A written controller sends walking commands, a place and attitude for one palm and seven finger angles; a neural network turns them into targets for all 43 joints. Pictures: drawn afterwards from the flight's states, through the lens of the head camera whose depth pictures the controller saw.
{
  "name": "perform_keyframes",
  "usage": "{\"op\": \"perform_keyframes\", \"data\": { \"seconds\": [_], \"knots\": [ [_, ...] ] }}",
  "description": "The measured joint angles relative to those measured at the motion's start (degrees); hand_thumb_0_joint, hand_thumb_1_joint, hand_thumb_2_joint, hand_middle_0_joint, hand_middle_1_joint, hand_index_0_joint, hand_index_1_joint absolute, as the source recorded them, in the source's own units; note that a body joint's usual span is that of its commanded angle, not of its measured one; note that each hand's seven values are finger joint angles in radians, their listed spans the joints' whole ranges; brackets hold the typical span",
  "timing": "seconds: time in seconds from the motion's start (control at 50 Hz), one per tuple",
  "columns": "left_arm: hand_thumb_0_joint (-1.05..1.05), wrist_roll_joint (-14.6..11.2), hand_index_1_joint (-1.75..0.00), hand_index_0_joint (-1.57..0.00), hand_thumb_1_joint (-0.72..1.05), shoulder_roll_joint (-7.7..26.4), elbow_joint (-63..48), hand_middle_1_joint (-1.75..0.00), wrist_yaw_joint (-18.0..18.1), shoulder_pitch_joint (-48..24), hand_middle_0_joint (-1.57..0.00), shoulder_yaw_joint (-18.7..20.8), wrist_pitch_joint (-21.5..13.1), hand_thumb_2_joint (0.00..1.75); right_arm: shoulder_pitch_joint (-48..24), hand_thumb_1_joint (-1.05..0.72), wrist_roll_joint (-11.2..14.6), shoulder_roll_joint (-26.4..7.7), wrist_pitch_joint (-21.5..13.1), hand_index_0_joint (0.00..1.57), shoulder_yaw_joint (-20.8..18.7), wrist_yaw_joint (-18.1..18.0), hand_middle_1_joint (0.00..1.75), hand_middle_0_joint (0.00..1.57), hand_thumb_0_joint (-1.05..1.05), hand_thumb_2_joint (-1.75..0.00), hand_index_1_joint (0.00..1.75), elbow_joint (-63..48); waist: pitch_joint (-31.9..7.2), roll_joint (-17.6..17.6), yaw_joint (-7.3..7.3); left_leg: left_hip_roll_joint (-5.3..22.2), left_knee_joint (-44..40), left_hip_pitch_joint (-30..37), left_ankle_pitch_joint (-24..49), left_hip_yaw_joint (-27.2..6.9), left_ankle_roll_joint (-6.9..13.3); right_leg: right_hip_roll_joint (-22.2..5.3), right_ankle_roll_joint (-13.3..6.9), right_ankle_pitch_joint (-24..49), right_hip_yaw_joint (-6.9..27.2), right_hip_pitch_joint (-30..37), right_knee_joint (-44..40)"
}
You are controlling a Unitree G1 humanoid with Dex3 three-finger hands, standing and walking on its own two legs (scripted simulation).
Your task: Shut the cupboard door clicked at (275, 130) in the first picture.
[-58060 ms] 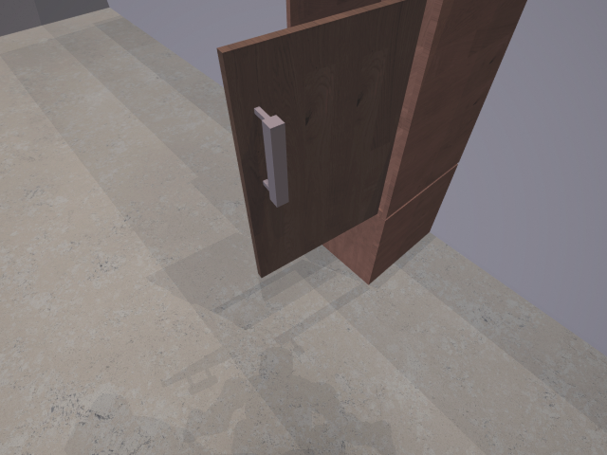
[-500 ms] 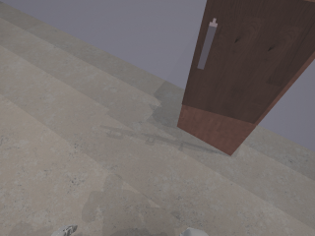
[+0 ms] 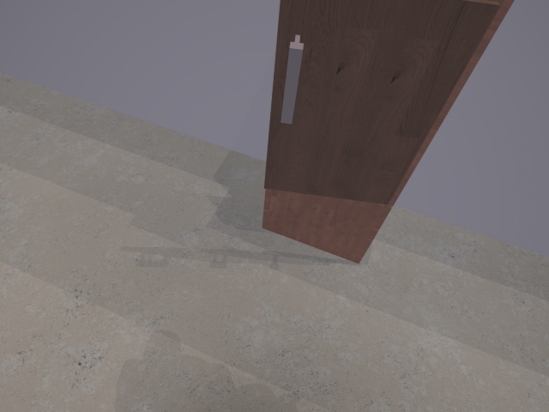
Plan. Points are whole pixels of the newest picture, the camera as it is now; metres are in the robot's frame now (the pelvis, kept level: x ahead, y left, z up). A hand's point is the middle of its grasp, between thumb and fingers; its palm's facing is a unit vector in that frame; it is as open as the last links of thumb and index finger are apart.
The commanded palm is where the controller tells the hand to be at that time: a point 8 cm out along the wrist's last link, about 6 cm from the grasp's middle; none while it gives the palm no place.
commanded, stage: take the last steps up to it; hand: left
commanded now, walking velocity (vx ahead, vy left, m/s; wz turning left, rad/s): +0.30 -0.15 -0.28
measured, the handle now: (291, 80) +0.75 +0.00 +0.07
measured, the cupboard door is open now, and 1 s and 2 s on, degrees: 15 15 15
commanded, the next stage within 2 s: come to a stop and stand still in 0.90 s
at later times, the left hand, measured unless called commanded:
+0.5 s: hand out of the picture +0.11 +0.13 -0.16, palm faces -0.07 -0.98 -0.17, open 7.3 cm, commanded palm none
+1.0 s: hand (236, 287) +0.36 +0.08 -0.15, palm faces -0.15 -0.97 -0.19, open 7.3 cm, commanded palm none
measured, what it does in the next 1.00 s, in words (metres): walks ahead: right foot, then left foot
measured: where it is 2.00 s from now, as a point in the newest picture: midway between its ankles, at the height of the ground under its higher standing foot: (293, 397)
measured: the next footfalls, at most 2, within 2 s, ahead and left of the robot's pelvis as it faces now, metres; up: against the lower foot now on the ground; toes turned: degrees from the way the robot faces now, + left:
right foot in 0.30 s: +0.04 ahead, -0.15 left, +0.00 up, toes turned -9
left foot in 0.64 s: +0.25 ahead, +0.04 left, +0.00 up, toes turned +3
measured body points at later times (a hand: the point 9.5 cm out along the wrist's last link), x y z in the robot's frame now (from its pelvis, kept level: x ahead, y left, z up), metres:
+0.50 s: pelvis +0.07 -0.05 +0.01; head +0.09 -0.04 +0.46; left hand +0.12 +0.18 -0.15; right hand +0.06 -0.31 -0.13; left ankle +0.11 +0.06 -0.68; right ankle +0.00 -0.15 -0.73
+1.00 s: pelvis +0.25 -0.09 +0.01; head +0.27 -0.09 +0.46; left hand +0.37 +0.13 -0.14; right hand +0.17 -0.30 -0.14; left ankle +0.21 +0.04 -0.73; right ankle +0.30 -0.24 -0.71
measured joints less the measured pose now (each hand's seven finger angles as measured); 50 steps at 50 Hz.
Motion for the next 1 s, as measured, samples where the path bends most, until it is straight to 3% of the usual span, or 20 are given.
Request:
{"op": "perform_keyframes", "data": {
  "seconds": [0.04,0.1,0.26,0.32,0.36,0.4,0.44,0.54,0.62,0.64,0.68,0.72,0.76,0.8,0.86,1.0],
  "knots": [
    [0.01,0.0,-0.3,-0.2,0.91,0.0,0.5,-0.3,-0.3,-0.2,-0.2,0.3,0.2,0.9,0.4,-0.91,-0.3,0.7,-0.2,0.2,0.3,-0.3,0.3,0.2,0.0,-0.9,0.3,0.3,0.2,0.2,-0.01,0.4,-2.2,1.3,0.8,0.4,0.1,0.0,0.3,-0.5,-0.9,-1.9,6.9],
    [0.01,0.1,-0.3,-0.2,0.91,-0.1,0.9,-0.3,-0.8,0.0,-0.2,0.5,0.1,0.9,1.1,-0.91,-0.5,1.2,-0.3,0.21,0.5,-0.3,0.3,0.2,0.0,-0.9,0.3,1.1,0.2,1.1,0.07,1.2,-5.6,3.3,2.4,1.1,-0.1,-0.7,0.6,0.2,-2.7,-2.0,7.9],
    [0.01,0.7,-0.3,-0.2,0.91,-0.8,2.1,-0.3,-2.7,0.4,-0.19,0.4,-0.5,0.9,4.0,-0.91,-0.7,-0.2,-0.7,0.21,-1.2,0.4,0.3,0.2,0.0,-0.9,0.3,4.2,-1.2,4.0,-1.7,4.1,-7.2,6.1,1.5,3.5,-2.3,-1.6,-0.5,4.2,-6.1,4.1,-9.2],
    [0.01,0.8,-0.3,-0.2,0.91,-0.6,1.8,-0.3,-2.7,0.8,-0.19,0.6,-2.3,0.9,5.8,-0.91,-0.2,-1.2,-0.3,0.21,-1.9,0.5,0.3,0.2,0.0,-0.9,0.3,5.8,-2.1,3.6,-1.34,4.5,-0.6,4.4,-4.5,3.5,-3.2,-1.6,-1.9,10.0,-5.9,8.4,-19.4],
    [0.0,0.6,-0.3,-0.2,0.91,-1.5,2.3,-0.3,-1.8,1.0,-0.19,0.4,-3.4,0.9,5.8,-0.91,0.1,-2.3,1.0,0.21,-2.2,0.6,0.3,0.2,0.0,-0.9,0.3,7.2,-1.9,4.9,-1.11,4.0,9.8,0.4,-10.3,-0.1,-2.8,-0.6,-2.3,10.5,-6.8,9.1,-18.2],
    [0.0,0.5,-0.3,-0.2,0.91,-2.1,2.7,-0.3,-1.0,2.3,-0.19,0.2,-4.2,0.9,5.3,-0.91,0.0,-2.8,1.6,0.2,-2.4,0.9,0.3,0.2,0.0,-0.9,0.3,8.0,-2.2,4.6,-0.6,2.9,18.5,-3.8,-10.1,-1.3,-2.7,-0.2,-2.8,9.8,-6.8,11.0,-19.9],
    [0.0,0.4,-0.3,-0.2,0.91,-2.4,3.6,-0.3,-0.5,4.0,-0.19,-0.2,-4.8,0.9,4.3,-0.91,-0.1,-2.9,1.4,0.2,-2.6,1.3,0.3,0.2,0.01,-0.9,0.3,7.5,-2.2,3.9,-0.52,2.4,22.1,-7.4,-7.2,-1.1,-3.0,-0.1,-2.9,10.1,-6.6,13.2,-22.8],
    [0.0,0.4,-0.3,-0.2,0.91,-3.1,7.2,-0.3,-0.2,6.8,-0.2,-1.1,-5.5,0.9,1.1,-0.91,0.0,-1.9,0.0,0.2,-2.4,2.0,0.3,0.19,0.01,-0.9,0.3,4.7,-1.4,2.4,-0.84,2.6,14.4,-10.8,-0.9,0.2,-3.2,0.7,-2.5,10.0,-6.9,17.7,-27.2],
    [0.0,0.2,-0.3,-0.2,0.91,-3.3,9.6,-0.3,-0.4,8.5,-0.2,-1.2,-5.4,0.9,-0.7,-0.91,0.0,-0.6,-1.7,0.2,-1.7,2.1,0.3,0.19,0.0,-0.9,0.3,3.3,-0.4,1.3,-0.27,1.8,1.7,-6.6,3.5,1.3,-2.3,0.8,-1.6,5.5,-6.9,19.9,-24.2],
    [0.0,0.1,-0.3,-0.2,0.91,-3.4,9.9,-0.3,-0.5,9.1,-0.2,-1.1,-5.2,0.9,-1.1,-0.91,-0.2,-0.4,-2.4,0.2,-1.5,1.9,0.3,0.19,0.0,-0.9,0.3,3.1,-0.3,0.9,-0.12,1.4,-0.1,-5.4,5.7,1.5,-0.7,0.6,-1.7,3.2,-6.5,18.9,-20.4],
    [0.0,0.0,-0.3,-0.2,0.91,-3.1,10.3,-0.3,-0.6,9.1,-0.2,-1.0,-4.2,0.9,-1.8,-0.91,-0.7,0.6,-3.4,0.2,-1.1,1.4,0.3,0.2,0.0,-0.9,0.3,2.7,0.1,-0.5,0.08,1.0,2.6,-5.1,4.2,3.0,1.5,-0.2,-2.9,-0.4,-4.8,13.1,-5.2],
    [0.01,0.3,-0.3,-0.2,0.91,-2.8,10.3,-0.3,-0.9,8.2,-0.2,-0.9,-3.4,0.9,-1.4,-0.91,-0.7,1.5,-3.6,0.2,-0.7,0.8,0.3,0.2,0.0,-0.9,0.3,2.5,0.1,-1.1,0.05,0.8,1.7,-3.2,2.3,4.1,1.8,-0.5,-3.4,1.2,-3.6,6.0,9.4],
    [0.01,0.6,-0.3,-0.2,0.91,-2.4,9.7,-0.3,-1.2,6.5,-0.2,-0.5,-3.1,0.9,-0.2,-0.91,-0.6,2.2,-3.8,0.2,-0.5,0.3,0.3,0.2,0.0,-0.9,0.3,3.0,0.1,-1.0,-0.04,0.4,-1.8,-0.4,2.9,4.4,1.2,-1.7,-3.0,4.7,-3.8,0.5,15.8],
    [0.01,0.7,-0.3,-0.2,0.91,-2.2,8.3,-0.3,-1.3,4.7,-0.19,-0.2,-3.2,0.9,1.2,-0.91,-0.5,2.7,-3.8,0.2,-0.3,0.1,0.3,0.2,0.0,-0.9,0.3,4.1,0.2,-0.5,0.19,0.3,-5.8,2.6,3.9,4.5,1.0,-3.1,-2.3,7.2,-3.9,-3.2,15.3],
    [0.01,0.6,-0.3,-0.2,0.92,-2.1,6.4,-0.3,-1.2,2.2,-0.19,0.0,-3.6,0.9,3.5,-0.92,-0.4,2.9,-3.4,0.21,-0.4,0.1,0.3,0.2,0.0,-0.9,0.3,5.9,0.1,0.7,-0.03,0.5,-10.6,6.5,4.8,4.3,0.5,-4.8,-1.4,10.2,-4.3,-5.9,7.7],
    [0.0,0.6,-0.3,-0.2,0.92,-1.7,4.3,-0.3,-1.0,-2.2,-0.19,-0.1,-4.2,0.9,7.8,-0.91,-0.3,3.2,-1.7,0.21,-1.2,0.8,0.3,0.2,0.0,-0.9,0.3,9.2,0.3,2.5,-1.85,1.8,-10.8,11.6,0.8,3.6,-2.5,-5.1,-0.7,15.7,-5.9,-2.7,-10.9]
  ]
}}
